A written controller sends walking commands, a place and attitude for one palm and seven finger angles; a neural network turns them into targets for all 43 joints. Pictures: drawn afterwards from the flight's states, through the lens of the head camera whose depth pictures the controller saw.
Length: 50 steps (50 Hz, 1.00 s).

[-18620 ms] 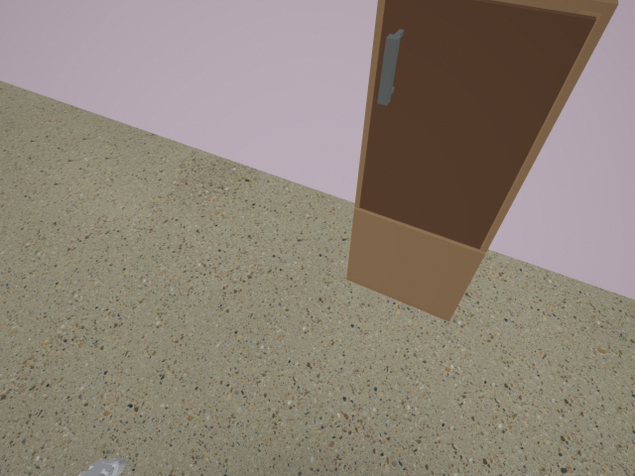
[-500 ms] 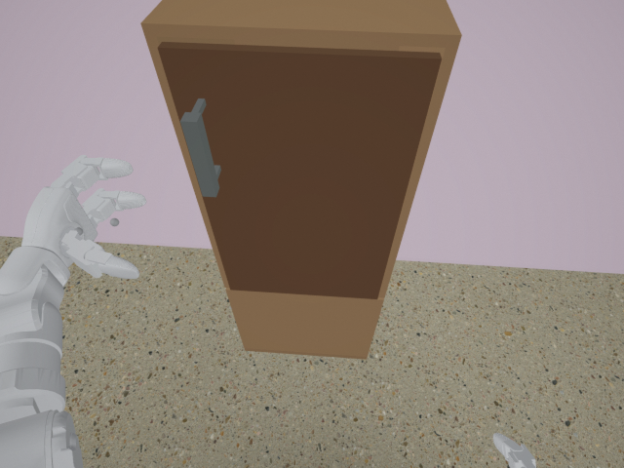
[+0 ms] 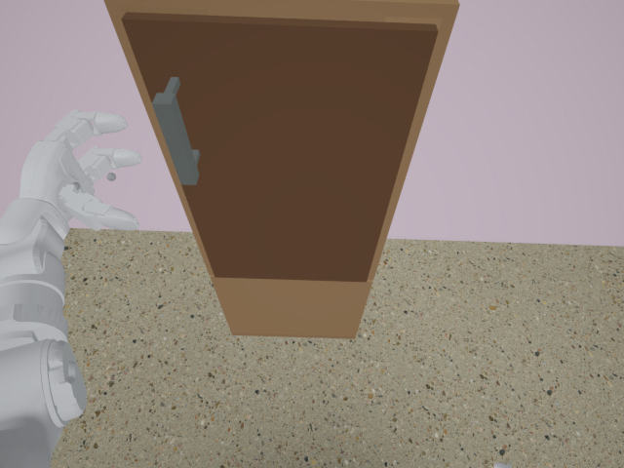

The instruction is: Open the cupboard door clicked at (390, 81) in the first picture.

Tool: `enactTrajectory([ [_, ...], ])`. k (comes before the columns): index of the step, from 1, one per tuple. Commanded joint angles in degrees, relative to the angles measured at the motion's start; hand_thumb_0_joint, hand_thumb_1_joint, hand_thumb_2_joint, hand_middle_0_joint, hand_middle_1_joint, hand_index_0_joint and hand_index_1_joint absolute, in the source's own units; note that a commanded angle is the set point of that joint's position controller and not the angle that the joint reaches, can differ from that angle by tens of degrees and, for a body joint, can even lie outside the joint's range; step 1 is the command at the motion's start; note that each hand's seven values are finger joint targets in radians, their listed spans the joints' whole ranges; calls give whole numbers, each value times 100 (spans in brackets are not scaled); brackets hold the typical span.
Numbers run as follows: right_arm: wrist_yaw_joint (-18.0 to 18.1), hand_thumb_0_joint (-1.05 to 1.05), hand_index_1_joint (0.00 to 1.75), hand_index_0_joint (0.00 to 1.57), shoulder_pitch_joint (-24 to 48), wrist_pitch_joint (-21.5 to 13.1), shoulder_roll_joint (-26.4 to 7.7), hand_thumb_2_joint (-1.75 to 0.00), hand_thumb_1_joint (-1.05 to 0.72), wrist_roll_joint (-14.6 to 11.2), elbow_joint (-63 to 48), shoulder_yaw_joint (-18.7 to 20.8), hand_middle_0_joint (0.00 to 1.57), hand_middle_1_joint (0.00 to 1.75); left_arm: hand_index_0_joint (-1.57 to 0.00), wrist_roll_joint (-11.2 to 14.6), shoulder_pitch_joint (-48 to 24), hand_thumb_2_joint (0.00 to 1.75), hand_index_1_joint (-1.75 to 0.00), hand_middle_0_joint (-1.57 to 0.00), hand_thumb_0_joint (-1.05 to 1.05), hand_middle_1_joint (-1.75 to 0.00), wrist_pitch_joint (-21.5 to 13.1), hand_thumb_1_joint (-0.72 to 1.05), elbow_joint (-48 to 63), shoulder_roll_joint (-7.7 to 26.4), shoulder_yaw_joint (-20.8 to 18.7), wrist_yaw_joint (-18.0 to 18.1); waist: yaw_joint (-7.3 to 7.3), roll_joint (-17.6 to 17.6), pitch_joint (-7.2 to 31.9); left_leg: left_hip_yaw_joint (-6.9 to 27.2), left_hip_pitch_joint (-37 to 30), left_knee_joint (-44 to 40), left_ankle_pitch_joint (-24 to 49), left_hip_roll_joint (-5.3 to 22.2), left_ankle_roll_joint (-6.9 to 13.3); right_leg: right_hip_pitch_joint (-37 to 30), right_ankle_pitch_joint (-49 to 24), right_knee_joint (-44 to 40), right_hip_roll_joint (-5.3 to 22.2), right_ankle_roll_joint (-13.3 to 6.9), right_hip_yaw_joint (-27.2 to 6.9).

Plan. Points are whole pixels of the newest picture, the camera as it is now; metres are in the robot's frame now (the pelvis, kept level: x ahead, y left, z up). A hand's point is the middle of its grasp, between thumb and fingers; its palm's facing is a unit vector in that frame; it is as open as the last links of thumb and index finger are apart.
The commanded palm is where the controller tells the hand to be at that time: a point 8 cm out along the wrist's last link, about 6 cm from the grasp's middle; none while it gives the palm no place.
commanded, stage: move the hooked fingers beside the handle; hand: left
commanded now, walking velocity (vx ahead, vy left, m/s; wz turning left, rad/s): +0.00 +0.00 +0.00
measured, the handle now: (182, 133) +0.53 +0.18 +0.12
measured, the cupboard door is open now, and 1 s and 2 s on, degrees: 0 0 1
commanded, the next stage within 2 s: slide the fingers in behind the handle in 1.22 s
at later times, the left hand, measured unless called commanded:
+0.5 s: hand (127, 144) +0.50 +0.24 +0.13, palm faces -0.05 -1.00 +0.00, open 14.0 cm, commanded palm +0.47 +0.29 +0.13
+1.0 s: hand (125, 151) +0.49 +0.24 +0.13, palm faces -0.05 -1.00 +0.01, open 14.0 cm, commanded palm +0.47 +0.29 +0.12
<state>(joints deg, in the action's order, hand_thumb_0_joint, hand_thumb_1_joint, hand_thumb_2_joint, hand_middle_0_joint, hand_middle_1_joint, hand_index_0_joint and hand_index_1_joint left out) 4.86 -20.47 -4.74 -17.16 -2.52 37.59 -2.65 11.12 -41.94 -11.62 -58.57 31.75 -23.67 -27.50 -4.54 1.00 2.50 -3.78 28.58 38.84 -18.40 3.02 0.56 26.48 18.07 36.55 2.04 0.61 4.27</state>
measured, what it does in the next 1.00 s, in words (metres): stands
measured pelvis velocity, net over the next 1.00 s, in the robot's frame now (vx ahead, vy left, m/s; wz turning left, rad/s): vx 0.01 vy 0.01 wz -0.02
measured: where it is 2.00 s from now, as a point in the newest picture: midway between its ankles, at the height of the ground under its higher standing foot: outside the picture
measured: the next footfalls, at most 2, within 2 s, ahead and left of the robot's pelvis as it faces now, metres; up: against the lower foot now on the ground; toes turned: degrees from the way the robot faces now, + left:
none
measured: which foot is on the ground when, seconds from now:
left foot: down 0.00-1.00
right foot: down 0.00-1.00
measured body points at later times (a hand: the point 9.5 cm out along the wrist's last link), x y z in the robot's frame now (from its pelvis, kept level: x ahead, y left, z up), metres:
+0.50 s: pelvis +0.00 +0.00 -0.01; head +0.10 +0.02 +0.43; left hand +0.49 +0.30 +0.14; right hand +0.01 -0.28 -0.11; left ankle +0.01 +0.11 -0.72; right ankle +0.00 -0.13 -0.72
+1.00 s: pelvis +0.01 +0.01 -0.01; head +0.09 +0.02 +0.44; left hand +0.48 +0.30 +0.13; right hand +0.05 -0.27 -0.12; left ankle +0.01 +0.11 -0.72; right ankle +0.00 -0.13 -0.72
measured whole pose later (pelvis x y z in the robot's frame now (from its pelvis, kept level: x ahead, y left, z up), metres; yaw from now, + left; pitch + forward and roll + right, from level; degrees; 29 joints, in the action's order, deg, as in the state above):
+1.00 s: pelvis +0.01 +0.01 -0.01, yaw -1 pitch +13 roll -2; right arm 3.2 -21.5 1.7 -16.6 -1.8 36.0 -2.2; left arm 9.1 -49.9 -13.6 -65.3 35.0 -24.9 -26.7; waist -6.7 1.1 4.4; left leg -3.6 35.4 43.3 -21.2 3.9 0.9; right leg 32.5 19.5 38.9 1.2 1.0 4.0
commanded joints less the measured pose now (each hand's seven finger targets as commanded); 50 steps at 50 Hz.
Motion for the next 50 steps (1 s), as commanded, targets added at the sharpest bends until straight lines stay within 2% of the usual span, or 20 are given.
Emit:
enactTrajectory([
  [1, 48, 0, 30, 20, -398, -95, -974, -90, -90, 11, -551, 376, 20, 30, -30, 76, -2607, 30, -120, -30, 0, -120, -418, -50, 948, 2033, -446, 22, -49, 255, 1966, 377, -1075, -333, 1569, -245, 138, -477, -1800, -280, -294, -151, -233],
  [4, 43, 0, 30, 20, -468, -31, -955, -90, -90, 19, -537, 398, 20, 30, -30, 62, -2877, 30, -120, -30, 0, -120, -554, -50, 995, 1892, -285, -4, -133, 405, 2038, 381, -1180, -253, 1692, -226, 145, -341, -1823, -240, -324, -169, -223],
  [5, 46, 0, 30, 20, -516, -12, -984, -90, -90, 15, -504, 410, 20, 30, -30, 69, -2884, 30, -120, -30, 0, -120, -568, -50, 911, 2060, -416, -18, -129, 373, 2097, 403, -1165, -245, 1658, -216, 135, -345, -1809, -246, -328, -157, -236],
  [14, 60, 0, 30, 20, -792, 151, -1052, -90, -90, 55, -347, 384, 20, 30, -30, -91, -3690, 30, -120, -30, 0, -120, -520, -50, 330, 2159, -256, -8, -401, 504, 2078, 449, -997, -95, 1571, -200, 156, 99, -1606, -185, -353, -148, -228],
  [15, 52, 0, 30, 20, -863, 176, -1072, -90, -90, 69, -338, 406, 20, 30, -30, -125, -3716, 30, -120, -30, 0, -120, -554, -50, 351, 2402, -430, 7, -349, 503, 2336, 487, -1071, -75, 1638, -181, 138, 36, -1632, -152, -355, -136, -231],
  [16, 41, 0, 30, 20, -871, 190, -1058, -90, -90, 64, -357, 397, 20, 30, -30, -145, -3672, 30, -120, -30, 0, -120, -559, -50, 284, 2354, -395, 11, -349, 576, 2422, 474, -1098, -50, 1689, -188, 134, 41, -1660, -137, -355, -137, -238],
  [19, 28, 0, 30, 20, -963, 257, -1074, -90, -90, 85, -316, 386, 20, 30, -30, -171, -3824, 30, -120, -30, 0, -120, -556, -50, 67, 2406, -407, 34, -424, 440, 2306, 486, -984, 7, 1747, -169, 151, 105, -1708, -110, -379, -139, -219],
  [22, -1, 0, 30, 20, -1031, 325, -1077, -90, -90, 90, -362, 386, 20, 30, -30, -297, -3683, 30, -120, -30, 0, -120, -495, -50, -131, 2546, -462, 44, -367, 550, 2358, 475, -878, 37, 1800, -172, 135, 119, -1753, -71, -369, -131, -222],
  [24, -20, 0, 30, 20, -1064, 376, -1063, -90, -90, 105, -414, 387, 20, 30, -30, -270, -3599, 30, -120, -30, 0, -120, -500, -50, -109, 2381, -376, 46, -380, 519, 2359, 464, -920, 51, 1910, -164, 145, 148, -1811, -43, -398, -141, -186],
  [26, -48, 0, 30, 20, -1089, 423, -1075, -90, -90, 119, -472, 410, 20, 30, -30, -273, -3466, 30, -120, -30, 0, -120, -538, -50, 111, 2577, -563, 40, -265, 709, 2635, 472, -1064, 62, 2026, -148, 113, 113, -1840, -11, -395, -143, -182],
  [29, -80, 0, 30, 20, -1084, 483, -1040, -90, -90, 121, -556, 439, 20, 30, -30, -162, -3322, 30, -120, -30, 0, -120, -591, -50, 435, 2365, -516, 19, -236, 691, 2790, 485, -1306, 104, 2513, -117, 112, 64, -2080, 29, -434, -158, -146],
  [34, -103, 0, 30, 20, -1024, 556, -1031, -90, -90, 90, -579, 464, 20, 30, -30, -86, -3141, 30, -120, -30, 0, -120, -529, -50, 669, 2357, -604, 85, -221, 485, 2550, 450, -1208, 70, 2398, -106, 140, 12, -2079, -22, -454, -149, -130],
  [35, -107, 0, 30, 20, -984, 558, -1014, -90, -90, 80, -589, 463, 20, 30, -30, -107, -3164, 30, -120, -30, 0, -120, -515, -50, 711, 2301, -556, 101, -228, 706, 2528, 438, -1268, 55, 2398, -114, 130, 86, -2066, -40, -448, -140, -147],
  [38, -91, 0, 30, 20, -934, 573, -1001, -90, -90, 71, -567, 446, 20, 30, -30, -170, -3244, 30, -120, -30, 0, -120, -506, -50, 637, 2264, -464, 148, -280, 724, 2257, 440, -1105, 24, 2074, -127, 121, 171, -1859, -66, -426, -146, -149],
  [39, -80, 0, 30, 20, -934, 559, -986, -90, -90, 77, -558, 437, 20, 30, -30, -138, -3401, 30, -120, -30, 0, -120, -536, -50, 684, 2100, -354, 155, -346, 721, 2249, 444, -1205, 47, 2181, -121, 131, 224, -1888, -53, -445, -159, -130],
  [42, -67, 0, 30, 20, -948, 540, -1009, -90, -90, 75, -501, 440, 20, 30, -30, -148, -3396, 30, -120, -30, 0, -120, -572, -50, 579, 2231, -442, 156, -328, 627, 2382, 504, -1247, 67, 2127, -109, 107, 223, -1843, -43, -437, -153, -138],
  [44, -80, 0, 30, 20, -909, 505, -951, -90, -90, 82, -487, 442, 20, 30, -30, -91, -3617, 30, -120, -30, 0, -120, -633, -50, 846, 1824, -154, 123, -369, 1051, 2520, 515, -1594, 146, 2532, -99, 87, 355, -1957, 0, -447, -183, -126],
  [46, -98, 0, 30, 20, -918, 514, -982, -90, -90, 87, -489, 459, 20, 30, -30, -56, -3230, 30, -120, -30, 0, -120, -586, -50, 711, 1955, -346, 126, -284, 673, 2671, 548, -1578, 155, 2670, -81, 76, 212, -2091, 14, -442, -161, -117],
  [47, -107, 0, 30, 20, -865, 510, -968, -90, -90, 81, -499, 444, 20, 30, -30, -32, -3203, 30, -120, -30, 0, -120, -534, -50, 589, 1790, -228, 107, -312, 556, 2543, 494, -1428, 141, 2485, -100, 97, 183, -2093, -13, -439, -141, -130],
  [50, -71, 0, 30, 20, -816, 550, -1023, -90, -90, 52, -534, 390, 20, 30, -30, -95, -3174, 30, -120, -30, 0, -120, -374, -50, 56, 2089, -352, 120, -330, 182, 1942, 414, -713, 73, 1841, -157, 151, 115, -1943, -36, -400, -126, -163],
])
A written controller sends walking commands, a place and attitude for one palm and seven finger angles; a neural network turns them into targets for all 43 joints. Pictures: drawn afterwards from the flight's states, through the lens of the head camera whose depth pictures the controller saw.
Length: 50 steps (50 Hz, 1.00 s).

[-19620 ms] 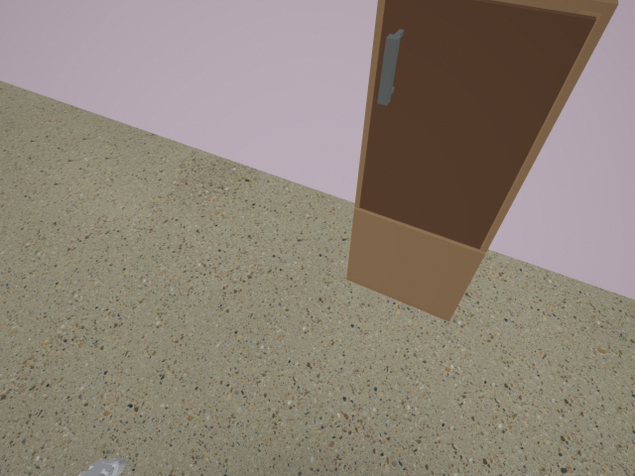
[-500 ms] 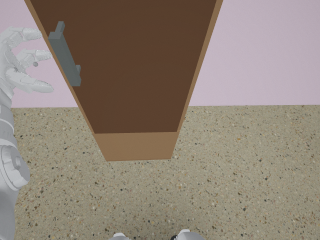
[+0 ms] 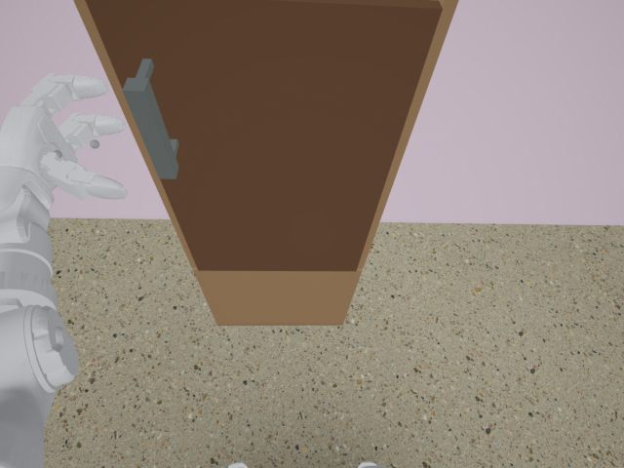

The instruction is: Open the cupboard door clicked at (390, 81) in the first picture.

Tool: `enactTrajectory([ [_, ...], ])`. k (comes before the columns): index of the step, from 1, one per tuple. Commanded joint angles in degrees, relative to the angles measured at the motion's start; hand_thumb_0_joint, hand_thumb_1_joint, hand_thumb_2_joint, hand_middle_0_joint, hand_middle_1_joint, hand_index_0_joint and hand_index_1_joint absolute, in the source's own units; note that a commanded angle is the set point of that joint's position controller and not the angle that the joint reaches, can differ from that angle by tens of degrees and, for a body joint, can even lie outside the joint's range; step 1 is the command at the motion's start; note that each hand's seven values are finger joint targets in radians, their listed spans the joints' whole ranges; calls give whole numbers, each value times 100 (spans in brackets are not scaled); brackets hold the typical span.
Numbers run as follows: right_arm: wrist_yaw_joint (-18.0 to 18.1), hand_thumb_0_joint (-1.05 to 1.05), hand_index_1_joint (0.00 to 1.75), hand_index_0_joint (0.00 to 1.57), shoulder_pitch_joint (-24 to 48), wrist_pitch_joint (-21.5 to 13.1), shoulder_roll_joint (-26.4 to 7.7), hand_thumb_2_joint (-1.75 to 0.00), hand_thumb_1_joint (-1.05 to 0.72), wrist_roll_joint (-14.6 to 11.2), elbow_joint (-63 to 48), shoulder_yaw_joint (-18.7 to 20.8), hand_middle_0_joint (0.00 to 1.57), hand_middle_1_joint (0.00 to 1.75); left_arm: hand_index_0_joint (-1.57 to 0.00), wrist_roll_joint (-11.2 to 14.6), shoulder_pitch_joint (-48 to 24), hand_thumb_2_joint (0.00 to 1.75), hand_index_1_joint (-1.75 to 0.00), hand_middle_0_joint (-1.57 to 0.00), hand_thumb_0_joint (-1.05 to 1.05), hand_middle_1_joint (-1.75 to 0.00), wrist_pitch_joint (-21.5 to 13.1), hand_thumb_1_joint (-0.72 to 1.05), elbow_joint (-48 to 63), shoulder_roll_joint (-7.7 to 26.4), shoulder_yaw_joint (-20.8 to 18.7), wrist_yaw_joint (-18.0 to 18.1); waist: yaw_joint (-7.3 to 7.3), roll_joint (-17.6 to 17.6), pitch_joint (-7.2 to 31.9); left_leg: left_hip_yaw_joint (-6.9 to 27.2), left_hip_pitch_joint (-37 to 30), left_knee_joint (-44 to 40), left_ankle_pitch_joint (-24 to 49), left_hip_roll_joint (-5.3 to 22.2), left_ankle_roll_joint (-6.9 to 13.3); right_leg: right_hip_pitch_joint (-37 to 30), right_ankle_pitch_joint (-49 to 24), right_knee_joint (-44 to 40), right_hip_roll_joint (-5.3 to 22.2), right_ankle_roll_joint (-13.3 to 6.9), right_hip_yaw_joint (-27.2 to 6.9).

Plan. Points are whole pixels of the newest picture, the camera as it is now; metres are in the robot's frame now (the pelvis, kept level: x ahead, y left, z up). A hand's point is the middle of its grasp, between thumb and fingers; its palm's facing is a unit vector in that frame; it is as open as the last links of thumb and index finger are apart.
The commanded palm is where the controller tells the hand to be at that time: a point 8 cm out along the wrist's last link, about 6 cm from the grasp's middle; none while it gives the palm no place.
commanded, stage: move the hooked fingers beside the handle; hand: left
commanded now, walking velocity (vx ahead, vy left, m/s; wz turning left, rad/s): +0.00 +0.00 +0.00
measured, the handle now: (158, 122) +0.52 +0.18 +0.13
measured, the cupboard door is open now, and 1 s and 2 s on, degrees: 0 1 2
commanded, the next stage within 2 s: slide the fingers in behind the handle in 0.22 s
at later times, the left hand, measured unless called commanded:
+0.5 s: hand (113, 140) +0.48 +0.23 +0.13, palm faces -0.03 -1.00 +0.00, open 14.0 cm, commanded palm +0.46 +0.27 +0.13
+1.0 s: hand (118, 150) +0.47 +0.22 +0.13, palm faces +0.02 -1.00 -0.01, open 14.6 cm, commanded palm +0.45 +0.24 +0.13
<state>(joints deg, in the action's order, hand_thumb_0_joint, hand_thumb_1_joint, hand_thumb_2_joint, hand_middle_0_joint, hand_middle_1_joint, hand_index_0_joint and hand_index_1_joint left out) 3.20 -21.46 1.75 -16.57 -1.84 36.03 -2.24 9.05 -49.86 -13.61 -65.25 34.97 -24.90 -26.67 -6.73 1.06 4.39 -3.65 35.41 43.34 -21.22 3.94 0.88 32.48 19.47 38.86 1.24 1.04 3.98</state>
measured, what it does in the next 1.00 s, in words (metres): stands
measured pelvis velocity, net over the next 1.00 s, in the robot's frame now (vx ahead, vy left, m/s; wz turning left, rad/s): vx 0.00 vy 0.00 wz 0.02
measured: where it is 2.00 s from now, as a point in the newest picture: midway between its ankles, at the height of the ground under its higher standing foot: outside the picture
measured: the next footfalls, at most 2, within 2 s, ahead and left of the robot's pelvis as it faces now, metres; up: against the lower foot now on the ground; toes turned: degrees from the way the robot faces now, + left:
none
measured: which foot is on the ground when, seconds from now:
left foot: down 0.00-1.00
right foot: down 0.00-1.00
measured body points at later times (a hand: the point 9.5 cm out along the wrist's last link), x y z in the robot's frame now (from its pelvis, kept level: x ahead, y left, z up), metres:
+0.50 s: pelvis +0.00 +0.00 +0.00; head +0.09 +0.01 +0.44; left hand +0.48 +0.28 +0.13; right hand -0.01 -0.28 -0.11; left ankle -0.01 +0.10 -0.71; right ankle -0.01 -0.14 -0.71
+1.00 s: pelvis +0.00 +0.00 +0.00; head +0.07 +0.00 +0.44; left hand +0.46 +0.27 +0.13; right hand +0.06 -0.27 -0.12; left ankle -0.01 +0.10 -0.71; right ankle -0.01 -0.14 -0.71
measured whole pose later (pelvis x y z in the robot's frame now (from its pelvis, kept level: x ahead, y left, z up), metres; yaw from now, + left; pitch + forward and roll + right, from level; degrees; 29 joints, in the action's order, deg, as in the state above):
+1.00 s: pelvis +0.00 +0.00 +0.00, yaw +1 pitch +13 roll -2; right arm 2.2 -20.8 0.2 -16.2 -1.6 37.7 -1.2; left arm 10.2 -48.3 -13.5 -61.1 28.6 -18.9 -17.8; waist -5.1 1.7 4.5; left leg -2.5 35.0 43.8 -21.5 3.5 0.5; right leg 31.7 20.4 39.7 1.5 0.7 4.9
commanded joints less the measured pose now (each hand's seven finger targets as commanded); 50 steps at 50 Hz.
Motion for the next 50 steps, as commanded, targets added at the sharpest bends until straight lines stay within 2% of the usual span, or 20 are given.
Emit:
enactTrajectory([
  [1, 100, 0, 30, 20, -705, -99, -1080, -90, -90, -16, -404, 341, 20, 30, -30, 52, -2478, 30, -120, -30, 0, -120, -157, -50, 709, 1807, -192, 56, -142, 261, 1718, 382, -1318, -393, 1945, -265, 127, -465, -1986, -278, -304, -160, -158],
  [3, 116, 0, 30, 20, -696, -111, -1063, -90, -90, -15, -435, 340, 20, 30, -30, -32, -2740, 30, -120, -30, 0, -120, -256, -50, 925, 1814, -100, 102, -190, 434, 1860, 413, -1411, -374, 1851, -262, 117, -389, -1829, -259, -294, -165, -176],
  [5, 119, 0, 30, 20, -727, -141, -1060, -90, -90, 7, -428, 360, 20, 30, -30, 16, -3083, 30, -120, -30, 0, -120, -472, -50, 1373, 1919, -203, 126, -174, 761, 2409, 474, -1862, -292, 2193, -243, 83, -403, -1946, -195, -315, -187, -187],
  [8, 122, 0, 30, 20, -730, -171, -1048, -90, -90, 3, -338, 354, 20, 30, -30, 78, -3093, 30, -120, -30, 0, -120, -497, -50, 1129, 1696, -78, 59, -244, 700, 2399, 493, -1901, -252, 2187, -235, 75, -329, -1926, -212, -332, -177, -174],
  [12, 136, 0, 30, 20, -793, -161, -1084, -90, -90, -1, -272, 329, 20, 30, -30, 7, -2999, 30, -120, -30, 0, -120, -327, -50, 745, 1744, -32, 51, -253, 627, 2061, 516, -1609, -295, 2009, -234, 88, -205, -1798, -220, -322, -184, -137],
  [15, 141, 0, 30, 20, -839, -142, -1094, -90, -90, 12, -301, 320, 20, 30, -30, -33, -3061, 30, -120, -30, 0, -120, -308, -50, 766, 1911, -125, 100, -236, 689, 2167, 521, -1578, -284, 2007, -233, 86, -209, -1761, -189, -324, -180, -138],
  [19, 111, 0, 30, 20, -942, -147, -1083, -90, -90, 45, -302, 348, 20, 30, -30, 38, -3094, 30, -120, -30, 0, -120, -401, -50, 960, 1723, -79, 121, -257, 517, 2427, 538, -1734, -243, 2261, -220, 98, -326, -1936, -155, -359, -189, -120],
  [20, 89, 0, 30, 20, -950, -143, -1072, -90, -90, 51, -306, 373, 20, 30, -30, 25, -3061, 30, -120, -30, 0, -120, -438, -50, 1109, 1788, -166, 133, -172, 769, 2641, 538, -1898, -237, 2407, -215, 72, -337, -2001, -144, -360, -187, -134],
  [23, 44, 0, 30, 20, -921, -127, -1031, -90, -90, 51, -325, 388, 20, 30, -30, 42, -2805, 30, -120, -30, 0, -120, -401, -50, 1127, 1474, -36, 195, -152, 746, 2448, 521, -1891, -272, 2390, -201, 62, -269, -1931, -169, -371, -192, -90],
  [24, 41, 0, 30, 20, -949, -115, -1042, -90, -90, 62, -345, 401, 20, 30, -30, 79, -2694, 30, -120, -30, 0, -120, -422, -50, 1210, 1603, -202, 242, -81, 561, 2535, 519, -1867, -250, 2515, -207, 87, -425, -2049, -144, -386, -205, -88],
  [26, 6, 0, 30, 20, -881, -119, -1004, -90, -90, 47, -377, 420, 20, 30, -30, 67, -2654, 30, -120, -30, 0, -120, -418, -50, 1526, 1373, -31, 282, -75, 837, 2625, 471, -2019, -283, 2525, -210, 72, -421, -2088, -184, -377, -192, -105],
  [29, 18, 0, 30, 20, -869, -104, -1004, -90, -90, 26, -333, 423, 20, 30, -30, 120, -2530, 30, -120, -30, 0, -120, -383, -50, 1405, 1223, 38, 336, -141, 454, 2242, 458, -1828, -316, 2399, -201, 108, -445, -2056, -239, -398, -206, -86],
  [31, 13, 0, 30, 20, -836, -115, -997, -90, -90, 27, -328, 433, 20, 30, -30, 96, -2504, 30, -120, -30, 0, -120, -389, -50, 1524, 1197, 42, 365, -81, 610, 2351, 464, -1919, -340, 2427, -211, 90, -471, -2088, -233, -382, -206, -103],
  [34, 29, 0, 30, 20, -802, -139, -968, -90, -90, 18, -267, 416, 20, 30, -30, 97, -2768, 30, -120, -30, 0, -120, -393, -50, 1510, 920, 290, 410, -212, 637, 2051, 460, -1893, -337, 2324, -216, 101, -312, -1981, -258, -378, -213, -82],
  [37, 22, 0, 30, 20, -781, -172, -965, -90, -90, 26, -221, 424, 20, 30, -30, 73, -2762, 30, -120, -30, 0, -120, -409, -50, 1477, 874, 314, 447, -196, 619, 2198, 485, -1995, -326, 2324, -213, 80, -310, -2000, -248, -365, -206, -103],
  [44, -16, 0, 30, 20, -650, -268, -906, -90, -90, 27, -217, 425, 20, 30, -30, 172, -2909, 30, -120, -30, 0, -120, -460, -50, 1746, 237, 720, 524, -246, 612, 2265, 520, -2213, -253, 2601, -225, 74, -260, -2126, -191, -359, -215, -75],
  [45, -26, 0, 30, 20, -654, -273, -922, -90, -90, 35, -204, 446, 20, 30, -30, 143, -2919, 30, -120, -30, 0, -120, -482, -50, 1846, 335, 635, 542, -193, 674, 2442, 558, -2330, -247, 2711, -203, 46, -254, -2148, -164, -352, -212, -73],
  [47, -50, 0, 30, 20, -589, -304, -877, -90, -90, 22, -199, 450, 20, 30, -30, 168, -2890, 30, -120, -30, 0, -120, -480, -50, 2000, -5, 884, 566, -220, 772, 2457, 565, -2494, -234, 2855, -196, 34, -185, -2177, -182, -352, -205, -66],
  [49, -55, 0, 30, 20, -596, -314, -889, -90, -90, 26, -191, 438, 20, 30, -30, 213, -2796, 30, -120, -30, 0, -120, -458, -50, 1974, -109, 943, 606, -225, 554, 2399, 594, -2446, -220, 2936, -194, 45, -239, -2204, -167, -363, -219, -35],
  [50, -60, 0, 30, 20, -546, -326, -873, -90, -90, 13, -157, 452, 20, 30, -30, 197, -2986, 30, -120, -30, 0, -120, -461, -50, 2057, -199, 1041, 629, -279, 684, 2357, 592, -2509, -229, 2912, -185, 29, -141, -2192, -179, -357, -199, -45],
])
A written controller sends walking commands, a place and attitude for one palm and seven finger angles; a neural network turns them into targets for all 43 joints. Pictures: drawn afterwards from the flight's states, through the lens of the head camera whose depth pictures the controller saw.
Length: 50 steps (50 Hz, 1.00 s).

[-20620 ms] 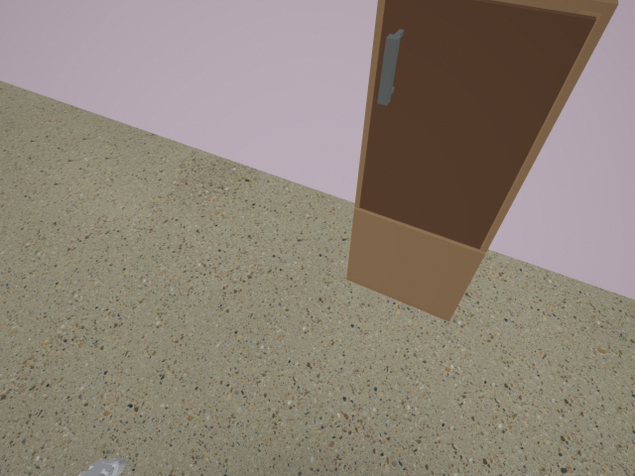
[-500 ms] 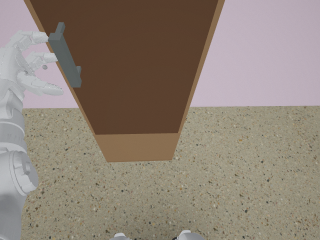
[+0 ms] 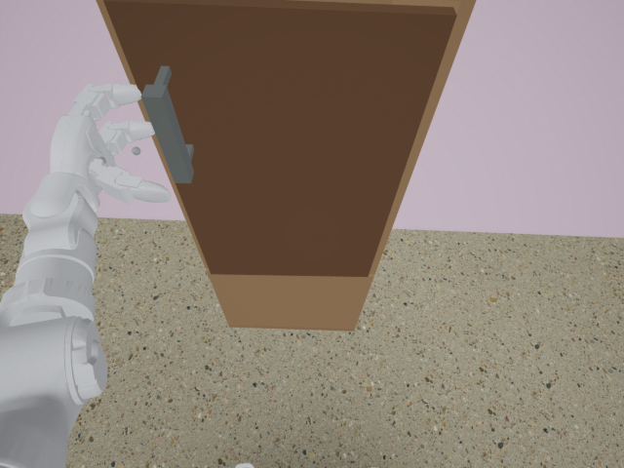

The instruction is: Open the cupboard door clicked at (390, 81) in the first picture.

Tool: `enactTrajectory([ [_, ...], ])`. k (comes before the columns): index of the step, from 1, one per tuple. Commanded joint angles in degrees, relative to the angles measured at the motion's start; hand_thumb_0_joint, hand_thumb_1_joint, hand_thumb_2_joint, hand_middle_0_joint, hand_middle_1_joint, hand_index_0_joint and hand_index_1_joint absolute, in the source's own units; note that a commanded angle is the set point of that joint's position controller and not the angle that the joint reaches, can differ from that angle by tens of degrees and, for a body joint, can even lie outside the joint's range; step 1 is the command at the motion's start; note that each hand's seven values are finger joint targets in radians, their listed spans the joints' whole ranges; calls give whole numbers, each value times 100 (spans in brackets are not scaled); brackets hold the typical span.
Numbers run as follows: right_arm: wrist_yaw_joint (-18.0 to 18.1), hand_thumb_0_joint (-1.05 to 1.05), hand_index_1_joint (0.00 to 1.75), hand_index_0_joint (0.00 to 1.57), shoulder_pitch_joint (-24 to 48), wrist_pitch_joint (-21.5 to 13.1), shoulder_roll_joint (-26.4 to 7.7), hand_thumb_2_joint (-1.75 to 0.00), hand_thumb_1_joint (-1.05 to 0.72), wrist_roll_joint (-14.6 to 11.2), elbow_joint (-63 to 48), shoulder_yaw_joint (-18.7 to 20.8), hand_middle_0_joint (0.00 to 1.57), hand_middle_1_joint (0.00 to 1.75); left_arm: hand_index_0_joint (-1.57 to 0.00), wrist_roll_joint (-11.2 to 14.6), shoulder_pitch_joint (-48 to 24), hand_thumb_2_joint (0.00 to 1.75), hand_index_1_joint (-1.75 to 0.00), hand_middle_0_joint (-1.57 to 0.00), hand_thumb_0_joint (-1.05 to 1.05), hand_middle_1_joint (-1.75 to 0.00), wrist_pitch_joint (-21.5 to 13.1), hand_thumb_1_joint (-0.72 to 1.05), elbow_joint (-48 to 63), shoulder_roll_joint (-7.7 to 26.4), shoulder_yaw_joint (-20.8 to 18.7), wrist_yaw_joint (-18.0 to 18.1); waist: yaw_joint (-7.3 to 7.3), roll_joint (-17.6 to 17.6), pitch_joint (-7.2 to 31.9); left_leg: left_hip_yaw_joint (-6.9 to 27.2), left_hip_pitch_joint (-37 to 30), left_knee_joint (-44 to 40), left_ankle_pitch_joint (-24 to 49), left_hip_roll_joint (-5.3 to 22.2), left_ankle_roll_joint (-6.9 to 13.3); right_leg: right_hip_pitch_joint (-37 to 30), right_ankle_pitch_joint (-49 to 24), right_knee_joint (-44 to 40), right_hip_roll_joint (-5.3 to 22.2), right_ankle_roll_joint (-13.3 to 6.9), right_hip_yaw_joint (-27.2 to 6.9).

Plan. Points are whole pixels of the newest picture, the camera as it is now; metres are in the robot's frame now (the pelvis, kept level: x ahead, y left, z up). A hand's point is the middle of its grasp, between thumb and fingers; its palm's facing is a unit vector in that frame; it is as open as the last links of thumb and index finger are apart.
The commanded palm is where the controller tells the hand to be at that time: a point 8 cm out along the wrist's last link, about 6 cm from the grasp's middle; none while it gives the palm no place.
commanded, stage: slide the fingers in behind the handle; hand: left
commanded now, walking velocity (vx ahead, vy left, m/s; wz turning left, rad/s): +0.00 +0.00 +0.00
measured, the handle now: (174, 128) +0.51 +0.17 +0.13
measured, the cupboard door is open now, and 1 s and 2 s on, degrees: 1 2 3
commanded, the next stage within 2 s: move the hooked fingers beside the handle in 0.90 s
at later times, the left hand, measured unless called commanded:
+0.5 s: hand (142, 159) +0.45 +0.20 +0.13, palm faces +0.06 -1.00 -0.03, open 15.1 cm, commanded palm +0.44 +0.19 +0.13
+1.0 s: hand (143, 159) +0.46 +0.20 +0.13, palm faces +0.05 -1.00 -0.03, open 15.1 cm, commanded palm +0.44 +0.20 +0.13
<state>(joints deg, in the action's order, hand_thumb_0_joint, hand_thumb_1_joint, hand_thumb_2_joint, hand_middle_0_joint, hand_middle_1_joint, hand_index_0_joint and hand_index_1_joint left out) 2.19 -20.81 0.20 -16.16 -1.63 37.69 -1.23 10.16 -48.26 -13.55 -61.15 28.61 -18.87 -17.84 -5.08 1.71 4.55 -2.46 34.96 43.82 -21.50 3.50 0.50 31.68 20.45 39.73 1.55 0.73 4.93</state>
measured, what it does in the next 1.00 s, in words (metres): stands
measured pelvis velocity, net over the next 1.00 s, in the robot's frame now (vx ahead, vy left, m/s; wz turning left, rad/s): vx -0.01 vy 0.00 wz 0.06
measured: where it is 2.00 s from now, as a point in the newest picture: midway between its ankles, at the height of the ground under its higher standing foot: outside the picture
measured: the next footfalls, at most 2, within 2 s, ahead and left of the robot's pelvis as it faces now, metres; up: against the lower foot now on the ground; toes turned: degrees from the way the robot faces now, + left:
none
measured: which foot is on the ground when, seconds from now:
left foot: down 0.00-1.00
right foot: down 0.00-1.00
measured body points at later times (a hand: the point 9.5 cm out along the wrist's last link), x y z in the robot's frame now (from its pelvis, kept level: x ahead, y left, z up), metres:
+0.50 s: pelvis -0.01 +0.00 +0.00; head +0.06 +0.00 +0.44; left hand +0.45 +0.26 +0.14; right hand +0.05 -0.26 -0.13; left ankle -0.01 +0.11 -0.71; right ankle -0.02 -0.13 -0.71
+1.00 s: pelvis -0.01 +0.00 +0.00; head +0.06 +0.01 +0.44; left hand +0.45 +0.26 +0.14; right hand +0.05 -0.26 -0.13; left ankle -0.01 +0.11 -0.71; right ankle -0.02 -0.13 -0.71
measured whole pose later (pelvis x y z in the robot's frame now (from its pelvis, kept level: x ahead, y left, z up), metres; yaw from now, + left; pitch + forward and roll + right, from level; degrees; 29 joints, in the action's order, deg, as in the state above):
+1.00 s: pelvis -0.01 +0.00 +0.00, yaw +3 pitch +12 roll -2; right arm 1.3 -20.8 -5.9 -15.8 -1.0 43.3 -1.1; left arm 12.7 -52.9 -15.6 -63.9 24.1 -9.6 -11.1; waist -3.0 2.0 3.2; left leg 0.3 36.2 44.9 -20.5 1.7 0.4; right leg 31.8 21.0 41.5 3.1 0.6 7.4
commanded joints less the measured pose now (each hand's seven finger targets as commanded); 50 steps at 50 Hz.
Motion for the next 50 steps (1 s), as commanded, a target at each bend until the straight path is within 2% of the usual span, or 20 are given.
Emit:
enactTrajectory([
  [1, 35, 0, 30, 20, -611, -189, -908, -90, -90, 1, -314, 358, 20, 30, -30, 75, -3171, 30, -120, -30, 0, -120, -474, -50, 1747, 363, 495, -231, -429, 691, 2409, 502, -2557, -283, 2987, -137, 55, -35, -2257, -265, -385, -173, -132],
  [5, 5, 0, 30, 20, -561, -257, -880, -90, -90, 6, -280, 371, 20, 30, -30, 100, -3089, 30, -120, -30, 0, -120, -480, -50, 2014, 37, 722, -127, -407, 679, 2531, 580, -2786, -273, 3270, -122, 33, -41, -2299, -254, -389, -180, -104],
  [8, -6, 0, 30, 20, -459, -319, -842, -90, -90, 2, -224, 341, 20, 30, -30, 83, -3347, 30, -120, -30, 0, -120, -462, -50, 1978, -487, 1182, -56, -520, 737, 2174, 615, -2730, -355, 2778, -143, 8, 187, -1947, -316, -382, -191, -57],
  [10, 9, 0, 30, 20, -505, -347, -887, -90, -90, 11, -143, 349, 20, 30, -30, 56, -3395, 30, -120, -30, 0, -120, -477, -50, 1802, -305, 1029, 29, -526, 536, 2136, 630, -2634, -372, 2616, -163, 25, 144, -1906, -323, -378, -201, -62],
  [12, 21, 0, 30, 20, -495, -401, -870, -90, -90, 21, -99, 327, 20, 30, -30, 49, -3560, 30, -120, -30, 0, -120, -500, -50, 1677, -435, 1124, 38, -566, 393, 2100, 620, -2547, -409, 2351, -193, 36, 132, -1838, -334, -367, -203, -59],
  [14, 19, 0, 30, 20, -482, -455, -848, -90, -90, 26, -97, 315, 20, 30, -30, 57, -3510, 30, -120, -30, 0, -120, -551, -50, 1706, -618, 1263, 24, -534, 600, 2228, 622, -2667, -364, 2585, -204, 38, 124, -1911, -290, -350, -218, -67],
  [17, 8, 0, 30, 20, -490, -489, -871, -90, -90, 39, -7, 322, 20, 30, -30, 48, -3739, 30, -120, -30, 0, -120, -579, -50, 1591, -551, 1245, 28, -584, 491, 2178, 657, -2609, -373, 2358, -206, 16, 198, -1818, -297, -352, -210, -62],
  [19, 7, 0, 30, 20, -472, -547, -847, -90, -90, 37, -5, 312, 20, 30, -30, 61, -3825, 30, -120, -30, 0, -120, -623, -50, 1613, -867, 1499, 19, -640, 502, 2144, 695, -2648, -373, 2336, -210, 25, 270, -1716, -287, -346, -220, -39],
  [23, -2, 0, 30, 20, -495, -622, -864, -90, -90, 47, 74, 327, 20, 30, -30, 66, -3942, 30, -120, -30, 0, -120, -637, -50, 1519, -998, 1593, 64, -667, 462, 2131, 715, -2622, -390, 2137, -210, 7, 376, -1611, -283, -346, -219, -41],
  [25, -27, 0, 30, 20, -480, -667, -845, -90, -90, 53, 86, 329, 20, 30, -30, 75, -3960, 30, -120, -30, 0, -120, -664, -50, 1674, -1214, 1774, 77, -639, 672, 2313, 760, -2807, -354, 2307, -207, -11, 441, -1581, -249, -339, -220, -37],
  [29, -14, 0, 30, 20, -546, -699, -900, -90, -90, 63, 180, 322, 20, 30, -30, 54, -4036, 30, -120, -30, 0, -120, -643, -50, 1353, -1042, 1648, 139, -693, 316, 2055, 751, -2510, -391, 1958, -235, 16, 418, -1477, -277, -345, -228, -13],
  [32, -8, 0, 30, 20, -525, -737, -888, -90, -90, 55, 197, 318, 20, 30, -30, 25, -4209, 30, -120, -30, 0, -120, -637, -50, 1302, -1104, 1715, 109, -720, 552, 2042, 727, -2492, -410, 1746, -262, 11, 518, -1362, -284, -331, -234, -45],
  [34, -8, 0, 30, 20, -580, -750, -911, -90, -90, 73, 205, 322, 20, 30, -30, 21, -4139, 30, -120, -30, 0, -120, -657, -50, 1309, -902, 1559, 96, -654, 574, 2251, 741, -2557, -352, 1959, -270, 15, 423, -1475, -235, -325, -251, -46],
  [37, -26, 0, 30, 20, -553, -764, -879, -90, -90, 57, 189, 327, 20, 30, -30, 58, -4099, 30, -120, -30, 0, -120, -657, -50, 1350, -1069, 1675, 40, -670, 645, 2250, 741, -2638, -343, 2021, -242, -5, 517, -1478, -238, -336, -240, -38],
  [39, -18, 0, 30, 20, -570, -779, -897, -90, -90, 58, 187, 326, 20, 30, -30, 85, -4120, 30, -120, -30, 0, -120, -675, -50, 1364, -1031, 1641, 46, -683, 513, 2176, 777, -2582, -347, 2044, -239, 7, 496, -1459, -227, -338, -243, -14],
  [41, -41, 0, 30, 20, -550, -787, -877, -90, -90, 55, 173, 328, 20, 30, -30, 88, -4078, 30, -120, -30, 0, -120, -664, -50, 1405, -1153, 1730, 43, -654, 638, 2266, 766, -2664, -345, 2102, -238, -13, 534, -1466, -215, -343, -235, -22],
  [45, -37, 0, 30, 20, -590, -776, -911, -90, -90, 61, 190, 335, 20, 30, -30, 91, -4059, 30, -120, -30, 0, -120, -666, -50, 1387, -936, 1554, 55, -642, 441, 2236, 770, -2569, -355, 2128, -238, 3, 434, -1541, -221, -354, -233, -20],
  [46, -40, 0, 30, 20, -572, -776, -897, -90, -90, 56, 181, 340, 20, 30, -30, 85, -4060, 30, -120, -30, 0, -120, -671, -50, 1469, -962, 1583, 51, -638, 602, 2334, 735, -2655, -332, 2162, -246, 0, 443, -1576, -222, -346, -232, -36],
  [48, -34, 0, 30, 20, -539, -775, -879, -90, -90, 47, 171, 323, 20, 30, -30, 99, -3991, 30, -120, -30, 0, -120, -634, -50, 1346, -1104, 1675, 36, -663, 473, 2130, 738, -2541, -359, 1996, -244, -2, 486, -1487, -246, -348, -230, -15],
  [50, -24, 0, 30, 20, -590, -765, -921, -90, -90, 59, 194, 329, 20, 30, -30, 103, -3969, 30, -120, -30, 0, -120, -639, -50, 1324, -754, 1391, 55, -610, 370, 2200, 717, -2448, -353, 2022, -265, 19, 341, -1595, -240, -351, -230, -34],
])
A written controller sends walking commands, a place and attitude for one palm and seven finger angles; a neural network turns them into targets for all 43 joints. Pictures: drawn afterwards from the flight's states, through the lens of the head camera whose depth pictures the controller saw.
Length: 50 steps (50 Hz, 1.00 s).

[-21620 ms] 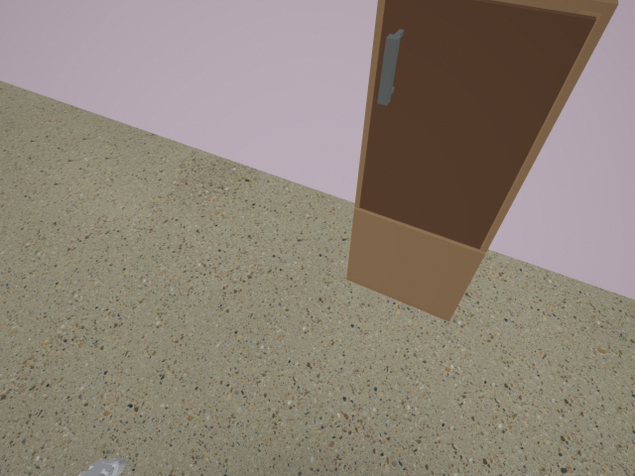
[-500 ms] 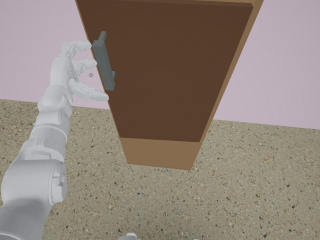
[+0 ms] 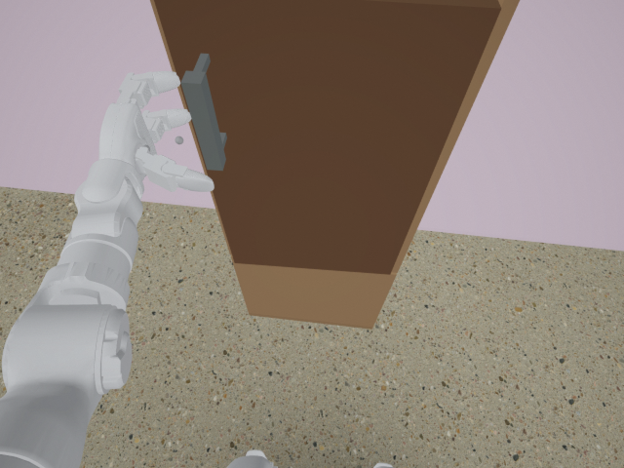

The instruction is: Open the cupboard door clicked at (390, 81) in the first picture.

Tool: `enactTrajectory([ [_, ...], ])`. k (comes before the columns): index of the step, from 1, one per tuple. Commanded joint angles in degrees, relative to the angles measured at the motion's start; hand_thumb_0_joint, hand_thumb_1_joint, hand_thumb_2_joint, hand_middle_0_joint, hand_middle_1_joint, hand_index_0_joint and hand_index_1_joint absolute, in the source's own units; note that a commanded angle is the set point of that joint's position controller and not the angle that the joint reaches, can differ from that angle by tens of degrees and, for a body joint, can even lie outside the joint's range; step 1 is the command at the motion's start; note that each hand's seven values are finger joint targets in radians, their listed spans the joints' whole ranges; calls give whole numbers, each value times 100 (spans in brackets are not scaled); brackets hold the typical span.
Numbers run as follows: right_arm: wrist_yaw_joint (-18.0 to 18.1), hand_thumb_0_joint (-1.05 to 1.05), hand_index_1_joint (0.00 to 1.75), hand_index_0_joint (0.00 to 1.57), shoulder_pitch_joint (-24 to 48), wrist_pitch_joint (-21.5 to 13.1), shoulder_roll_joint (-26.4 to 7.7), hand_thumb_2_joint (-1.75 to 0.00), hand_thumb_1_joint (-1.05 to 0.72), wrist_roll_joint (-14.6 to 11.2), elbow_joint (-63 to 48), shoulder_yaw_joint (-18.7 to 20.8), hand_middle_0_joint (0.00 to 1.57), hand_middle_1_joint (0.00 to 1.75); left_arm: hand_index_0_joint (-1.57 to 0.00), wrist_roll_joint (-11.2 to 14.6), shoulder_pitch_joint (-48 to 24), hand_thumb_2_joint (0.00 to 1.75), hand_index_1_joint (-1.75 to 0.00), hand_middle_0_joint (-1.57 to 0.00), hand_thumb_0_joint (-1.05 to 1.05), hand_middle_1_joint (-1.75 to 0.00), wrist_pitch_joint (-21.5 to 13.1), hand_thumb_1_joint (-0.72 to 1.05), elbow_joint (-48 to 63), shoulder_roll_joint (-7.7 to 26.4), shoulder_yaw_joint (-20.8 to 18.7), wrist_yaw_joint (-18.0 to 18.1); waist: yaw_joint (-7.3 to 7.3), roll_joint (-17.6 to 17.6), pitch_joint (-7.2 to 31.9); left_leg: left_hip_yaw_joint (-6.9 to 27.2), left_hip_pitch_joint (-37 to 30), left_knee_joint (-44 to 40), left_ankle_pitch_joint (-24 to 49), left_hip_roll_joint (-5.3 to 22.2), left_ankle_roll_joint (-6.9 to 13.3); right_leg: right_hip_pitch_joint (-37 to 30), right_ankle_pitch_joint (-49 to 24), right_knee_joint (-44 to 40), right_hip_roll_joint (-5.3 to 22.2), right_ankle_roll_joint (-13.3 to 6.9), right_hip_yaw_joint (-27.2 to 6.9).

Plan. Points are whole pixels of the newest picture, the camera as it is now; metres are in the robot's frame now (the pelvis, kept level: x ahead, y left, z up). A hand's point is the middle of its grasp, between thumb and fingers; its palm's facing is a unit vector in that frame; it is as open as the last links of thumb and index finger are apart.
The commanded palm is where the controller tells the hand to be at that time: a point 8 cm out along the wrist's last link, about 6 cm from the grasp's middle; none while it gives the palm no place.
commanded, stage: move the hooked fingers beside the handle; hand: left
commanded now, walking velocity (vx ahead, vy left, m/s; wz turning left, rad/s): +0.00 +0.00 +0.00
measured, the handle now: (210, 115) +0.53 +0.15 +0.14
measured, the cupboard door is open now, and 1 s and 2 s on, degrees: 2 3 3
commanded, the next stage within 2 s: none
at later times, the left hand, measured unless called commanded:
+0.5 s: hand (174, 137) +0.48 +0.18 +0.14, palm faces -0.04 -1.00 -0.01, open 14.8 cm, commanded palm +0.47 +0.20 +0.14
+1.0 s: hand (170, 137) +0.48 +0.19 +0.14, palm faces -0.06 -1.00 -0.01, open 14.6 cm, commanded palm +0.47 +0.23 +0.14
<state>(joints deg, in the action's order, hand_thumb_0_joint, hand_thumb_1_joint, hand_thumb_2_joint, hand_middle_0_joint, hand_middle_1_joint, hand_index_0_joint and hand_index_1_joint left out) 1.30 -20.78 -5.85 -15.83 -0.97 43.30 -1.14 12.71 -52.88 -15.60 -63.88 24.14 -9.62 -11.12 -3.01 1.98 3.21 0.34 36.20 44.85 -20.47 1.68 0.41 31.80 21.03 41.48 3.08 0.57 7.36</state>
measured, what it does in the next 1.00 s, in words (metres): stands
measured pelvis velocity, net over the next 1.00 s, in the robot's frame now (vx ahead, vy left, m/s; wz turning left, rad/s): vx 0.01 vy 0.00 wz -0.05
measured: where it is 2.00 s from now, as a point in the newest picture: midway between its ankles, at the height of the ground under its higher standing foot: outside the picture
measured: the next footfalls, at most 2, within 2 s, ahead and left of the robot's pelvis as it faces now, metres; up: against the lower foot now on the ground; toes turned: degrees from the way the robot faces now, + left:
none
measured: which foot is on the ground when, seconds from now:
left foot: down 0.00-1.00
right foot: down 0.00-1.00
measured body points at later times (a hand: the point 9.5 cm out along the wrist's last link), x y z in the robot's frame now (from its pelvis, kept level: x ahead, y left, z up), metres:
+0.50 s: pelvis +0.01 +0.00 +0.00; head +0.08 +0.00 +0.44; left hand +0.48 +0.24 +0.14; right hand +0.04 -0.27 -0.12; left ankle +0.01 +0.11 -0.71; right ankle -0.01 -0.13 -0.71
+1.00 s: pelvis +0.01 +0.00 +0.00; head +0.08 +0.00 +0.45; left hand +0.48 +0.24 +0.14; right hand +0.04 -0.27 -0.12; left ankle +0.01 +0.11 -0.71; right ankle -0.01 -0.13 -0.71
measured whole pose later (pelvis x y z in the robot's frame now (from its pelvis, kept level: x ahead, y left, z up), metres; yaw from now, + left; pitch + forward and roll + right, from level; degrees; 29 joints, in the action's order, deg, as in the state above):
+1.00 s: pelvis +0.01 +0.00 +0.00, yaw -3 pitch +12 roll -2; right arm 3.1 -20.7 -0.8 -16.2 -1.8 39.3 -1.8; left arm 10.7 -47.4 -14.9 -61.9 28.5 -19.3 -19.5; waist -5.2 2.0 4.1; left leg -1.9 34.3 43.4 -21.0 3.0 0.5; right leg 31.0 20.3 39.7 1.7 0.8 4.8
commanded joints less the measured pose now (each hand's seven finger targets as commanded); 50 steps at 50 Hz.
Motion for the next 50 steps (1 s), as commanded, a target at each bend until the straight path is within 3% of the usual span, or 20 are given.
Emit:
enactTrajectory([
  [1, 60, 0, 30, 20, -570, -157, -936, -90, -90, -12, -401, 318, 20, 30, -30, -163, -3486, 30, -120, -30, 0, -120, -433, -50, 1628, -363, 520, -636, -818, 409, 2421, 418, -2621, -451, 1957, -84, 28, 327, -1682, -406, -501, -210, -284],
  [5, 66, 0, 30, 20, -565, -121, -928, -90, -90, -17, -417, 300, 20, 30, -30, -177, -3464, 30, -120, -30, 0, -120, -420, -50, 1617, -267, 471, -670, -800, 560, 2320, 431, -2621, -428, 2134, -73, 18, 358, -1726, -384, -499, -215, -278],
  [7, 77, 0, 30, 20, -581, -91, -940, -90, -90, -26, -426, 303, 20, 30, -30, -172, -3368, 30, -120, -30, 0, -120, -381, -50, 1432, -167, 365, -682, -813, 351, 2234, 406, -2488, -445, 1996, -69, 31, 338, -1706, -412, -501, -204, -278],
  [10, 88, 0, 30, 20, -559, -66, -950, -90, -90, -27, -474, 302, 20, 30, -30, -174, -3315, 30, -120, -30, 0, -120, -403, -50, 1535, 25, 227, -727, -745, 491, 2391, 397, -2524, -427, 2047, -82, 32, 264, -1736, -381, -493, -211, -292],
  [12, 107, 0, 30, 20, -572, -37, -944, -90, -90, -43, -467, 295, 20, 30, -30, -172, -3272, 30, -120, -30, 0, -120, -351, -50, 1316, -32, 267, -763, -802, 265, 2144, 390, -2366, -435, 1956, -74, 42, 303, -1719, -415, -498, -202, -288],
  [15, 114, 0, 30, 20, -564, -19, -951, -90, -90, -36, -517, 295, 20, 30, -30, -186, -3387, 30, -120, -30, 0, -120, -394, -50, 1554, 159, 167, -773, -757, 610, 2420, 392, -2500, -419, 2079, -80, 35, 275, -1727, -369, -486, -205, -306],
  [18, 103, 0, 30, 20, -599, 16, -953, -90, -90, -33, -543, 307, 20, 30, -30, -157, -3063, 30, -120, -30, 0, -120, -351, -50, 1436, 245, 10, -802, -703, 340, 2402, 374, -2473, -411, 2177, -60, 39, 183, -1844, -393, -506, -198, -289],
  [25, 134, 0, 30, 20, -575, 134, -965, -90, -90, -47, -627, 299, 20, 30, -30, -155, -2847, 30, -120, -30, 0, -120, -377, -50, 1580, 719, -338, -883, -597, 487, 2482, 313, -2425, -403, 2425, -54, 60, -8, -2049, -383, -504, -195, -323],
  [26, 132, 0, 30, 20, -552, 149, -935, -90, -90, -52, -653, 290, 20, 30, -30, -138, -2829, 30, -120, -30, 0, -120, -357, -50, 1577, 500, -164, -909, -631, 437, 2441, 301, -2414, -414, 2421, -61, 62, -5, -2061, -397, -508, -183, -317],
  [29, 158, 0, 30, 20, -571, 178, -962, -90, -90, -54, -668, 303, 20, 30, -30, -141, -2834, 30, -120, -30, 0, -120, -382, -50, 1686, 743, -339, -899, -584, 523, 2448, 311, -2430, -428, 2431, -49, 57, -45, -2000, -408, -503, -200, -312],
  [31, 154, 0, 30, 20, -541, 194, -937, -90, -90, -59, -675, 310, 20, 30, -30, -146, -2758, 30, -120, -30, 0, -120, -361, -50, 1649, 653, -296, -893, -610, 509, 2435, 279, -2465, -438, 2400, -45, 57, -19, -2030, -436, -510, -178, -323],
  [34, 187, 0, 30, 20, -566, 231, -985, -90, -90, -62, -686, 290, 20, 30, -30, -130, -2644, 30, -120, -30, 0, -120, -338, -50, 1451, 931, -521, -902, -589, 266, 2232, 244, -2214, -473, 2179, -61, 92, -112, -1976, -471, -516, -185, -331],
  [36, 202, 0, 30, 20, -558, 248, -996, -90, -90, -64, -698, 299, 20, 30, -30, -164, -2699, 30, -120, -30, 0, -120, -358, -50, 1534, 1191, -705, -917, -544, 338, 2377, 238, -2203, -494, 2139, -60, 85, -204, -2013, -457, -500, -178, -363],
  [37, 204, 0, 30, 20, -528, 253, -964, -90, -90, -74, -726, 287, 20, 30, -30, -172, -2662, 30, -120, -30, 0, -120, -358, -50, 1584, 1034, -558, -947, -557, 541, 2425, 217, -2308, -478, 2255, -66, 81, -160, -2064, -452, -496, -183, -376],
  [39, 210, 0, 30, 20, -548, 267, -963, -90, -90, -70, -746, 278, 20, 30, -30, -132, -2601, 30, -120, -30, 0, -120, -351, -50, 1513, 1002, -557, -970, -570, 369, 2311, 227, -2250, -461, 2307, -59, 98, -172, -2066, -456, -510, -183, -345],
  [40, 217, 0, 30, 20, -570, 276, -994, -90, -90, -63, -718, 296, 20, 30, -30, -145, -2671, 30, -120, -30, 0, -120, -370, -50, 1580, 1255, -745, -961, -543, 353, 2421, 243, -2259, -475, 2313, -46, 85, -219, -2100, -453, -508, -169, -362],
  [44, 221, 0, 30, 20, -526, 303, -970, -90, -90, -68, -826, 285, 20, 30, -30, -97, -2361, 30, -120, -30, 0, -120, -390, -50, 1721, 1270, -803, -1028, -448, 483, 2568, 183, -2339, -447, 2607, -60, 101, -400, -2312, -434, -509, -178, -378],
  [45, 223, 0, 30, 20, -523, 327, -979, -90, -90, -70, -822, 291, 20, 30, -30, -107, -2296, 30, -120, -30, 0, -120, -386, -50, 1715, 1455, -950, -1028, -410, 432, 2600, 200, -2327, -461, 2592, -44, 84, -431, -2325, -446, -505, -169, -383],
  [48, 250, 0, 30, 20, -485, 368, -994, -90, -90, -94, -828, 284, 20, 30, -30, -114, -2353, 30, -120, -30, 0, -120, -347, -50, 1579, 1495, -943, -1046, -477, 294, 2262, 172, -2107, -521, 2254, -48, 96, -383, -2180, -497, -510, -165, -382],
  [50, 264, 0, 30, 20, -481, 380, -1007, -90, -90, -91, -846, 272, 20, 30, -30, -110, -2341, 30, -120, -30, 0, -120, -347, -50, 1535, 1651, -1063, -1043, -467, 283, 2277, 131, -2034, -523, 2201, -74, 127, -471, -2246, -510, -506, -154, -416],
])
